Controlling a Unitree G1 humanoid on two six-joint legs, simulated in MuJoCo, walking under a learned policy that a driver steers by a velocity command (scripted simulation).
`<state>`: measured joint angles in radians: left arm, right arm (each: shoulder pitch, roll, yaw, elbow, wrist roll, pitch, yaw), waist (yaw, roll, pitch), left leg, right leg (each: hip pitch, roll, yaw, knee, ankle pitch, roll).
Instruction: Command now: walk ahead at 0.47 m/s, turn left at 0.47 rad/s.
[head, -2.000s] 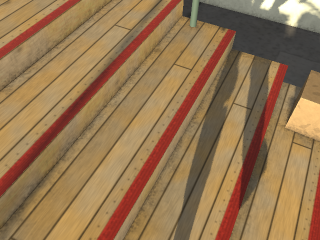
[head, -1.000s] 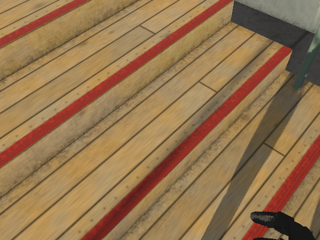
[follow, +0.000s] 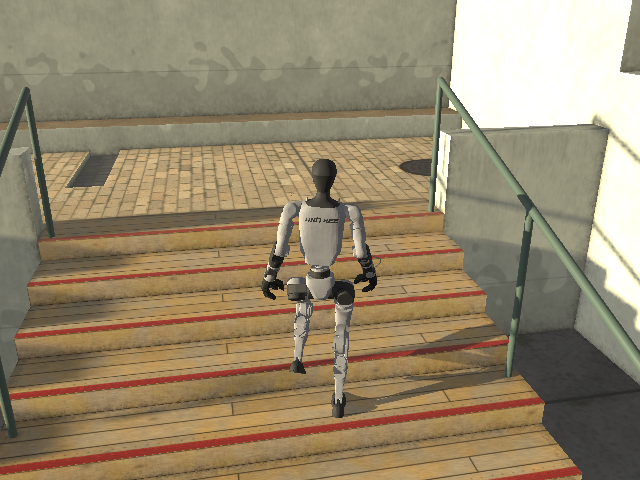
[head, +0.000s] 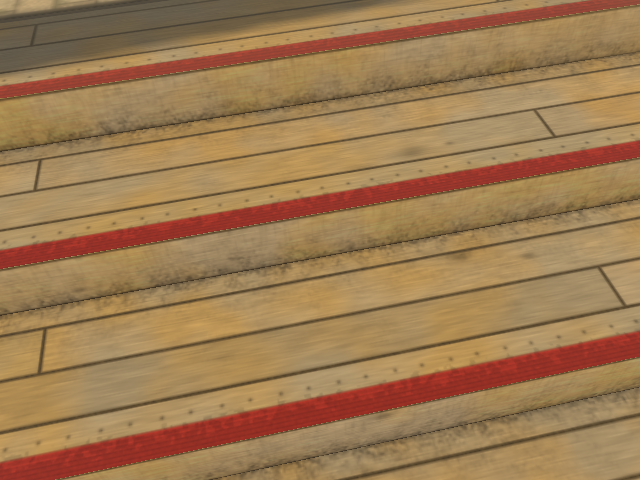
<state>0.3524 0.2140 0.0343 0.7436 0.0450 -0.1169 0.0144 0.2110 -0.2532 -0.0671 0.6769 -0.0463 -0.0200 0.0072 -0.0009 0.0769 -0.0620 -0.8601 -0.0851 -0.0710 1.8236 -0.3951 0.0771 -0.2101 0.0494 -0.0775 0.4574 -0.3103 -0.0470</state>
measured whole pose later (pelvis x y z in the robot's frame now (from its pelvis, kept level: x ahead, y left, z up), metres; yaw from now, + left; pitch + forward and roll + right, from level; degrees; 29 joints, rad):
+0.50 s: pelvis +0.29 +0.04 +0.12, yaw +5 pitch +4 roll +1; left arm 0.17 0.15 0.03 0.66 0.04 -0.04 -0.01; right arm 0.42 -0.21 -0.05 0.97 -0.02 -0.09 0.01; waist 0.01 -0.02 -0.06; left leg -0.30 -0.08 0.09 0.60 -0.37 0.10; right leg -1.01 -0.04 0.04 1.76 -0.20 -0.10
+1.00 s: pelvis +0.64 +0.00 +0.24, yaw -5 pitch +3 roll -1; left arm 0.35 0.23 0.06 0.91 0.02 -0.05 -0.01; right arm 0.14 -0.15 -0.01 0.62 -0.05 -0.09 -0.02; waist -0.02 0.01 -0.05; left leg -0.89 0.05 -0.07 1.80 -0.19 0.08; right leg -0.43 0.17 -0.09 0.70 -0.33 -0.17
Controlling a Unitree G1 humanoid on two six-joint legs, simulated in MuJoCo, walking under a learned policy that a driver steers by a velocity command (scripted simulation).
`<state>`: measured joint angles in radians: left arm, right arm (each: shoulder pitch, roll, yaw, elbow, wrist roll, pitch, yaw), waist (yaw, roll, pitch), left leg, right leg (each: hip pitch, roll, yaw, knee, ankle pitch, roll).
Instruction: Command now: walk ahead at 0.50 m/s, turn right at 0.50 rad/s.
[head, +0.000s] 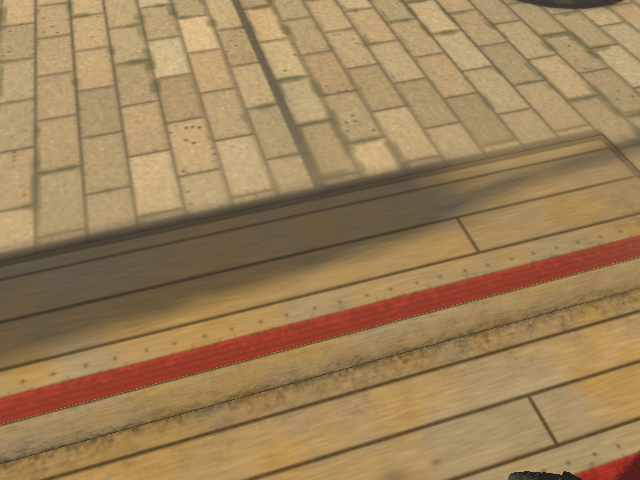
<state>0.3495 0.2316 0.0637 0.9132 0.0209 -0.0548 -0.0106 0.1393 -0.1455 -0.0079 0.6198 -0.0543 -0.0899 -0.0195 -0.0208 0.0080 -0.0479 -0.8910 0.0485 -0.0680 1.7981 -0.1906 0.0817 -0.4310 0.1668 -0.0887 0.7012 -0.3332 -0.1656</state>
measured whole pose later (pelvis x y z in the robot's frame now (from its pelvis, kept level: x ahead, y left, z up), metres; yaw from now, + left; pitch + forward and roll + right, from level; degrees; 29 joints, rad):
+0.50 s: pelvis +0.33 +0.01 +0.12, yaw -19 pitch +2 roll +3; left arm 0.22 0.24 0.08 0.65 0.04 -0.04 0.00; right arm 0.25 -0.21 -0.07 0.81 -0.04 -0.09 -0.04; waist 0.02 -0.05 -0.03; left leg -0.48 0.00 0.20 0.84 -0.39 0.07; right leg -0.71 0.06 0.08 1.66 -0.23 -0.12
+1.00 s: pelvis +0.50 -0.07 +0.16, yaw -16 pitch +1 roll +1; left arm 0.29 0.14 0.01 0.72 0.04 -0.06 0.04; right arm 0.27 -0.19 -0.07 0.76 -0.02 0.03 -0.03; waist 0.00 0.03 -0.01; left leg -0.58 -0.01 0.00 1.50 -0.42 -0.05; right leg -0.35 -0.03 -0.14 0.46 -0.13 -0.07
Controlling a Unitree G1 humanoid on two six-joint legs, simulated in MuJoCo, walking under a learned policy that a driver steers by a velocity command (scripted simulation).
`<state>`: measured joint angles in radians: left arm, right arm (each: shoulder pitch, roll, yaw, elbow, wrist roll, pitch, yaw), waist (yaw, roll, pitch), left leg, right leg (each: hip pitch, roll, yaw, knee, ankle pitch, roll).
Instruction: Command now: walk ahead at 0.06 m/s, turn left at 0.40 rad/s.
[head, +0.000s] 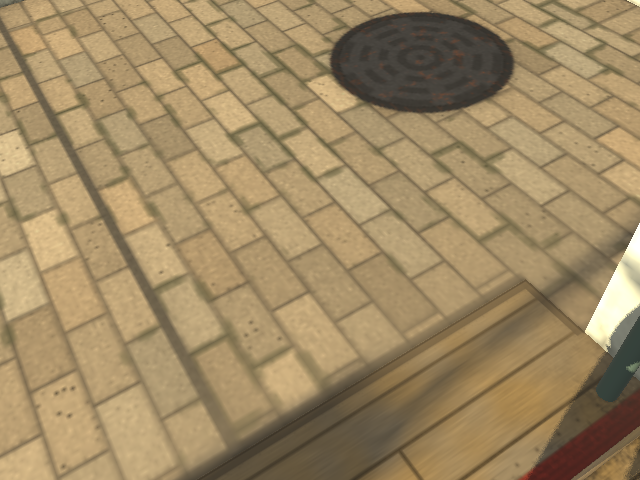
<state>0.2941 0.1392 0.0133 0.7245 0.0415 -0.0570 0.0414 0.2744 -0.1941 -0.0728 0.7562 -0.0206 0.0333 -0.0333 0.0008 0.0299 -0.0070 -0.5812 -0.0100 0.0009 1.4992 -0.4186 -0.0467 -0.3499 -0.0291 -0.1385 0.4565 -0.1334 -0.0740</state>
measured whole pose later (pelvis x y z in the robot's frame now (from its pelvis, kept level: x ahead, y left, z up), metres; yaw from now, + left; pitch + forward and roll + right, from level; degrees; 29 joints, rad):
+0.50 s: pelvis -0.02 +0.06 -0.01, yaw +18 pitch +3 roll -2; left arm 0.20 0.22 0.06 0.64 0.03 0.04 0.01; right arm 0.25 -0.20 -0.06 0.60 -0.03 0.03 -0.04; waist -0.02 -0.04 -0.04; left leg -0.35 -0.05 -0.09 0.61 -0.30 0.05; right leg -0.64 0.01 -0.04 1.42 -0.31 0.07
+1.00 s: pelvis -0.06 +0.03 +0.00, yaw +28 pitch +1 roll +1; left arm 0.22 0.13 0.00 0.61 0.03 -0.03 0.06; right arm 0.22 -0.21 -0.07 0.72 -0.01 0.09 0.00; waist 0.00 0.05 -0.01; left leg -0.38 -0.06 -0.09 1.00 -0.48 -0.08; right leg -0.29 0.00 -0.06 0.50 -0.24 -0.06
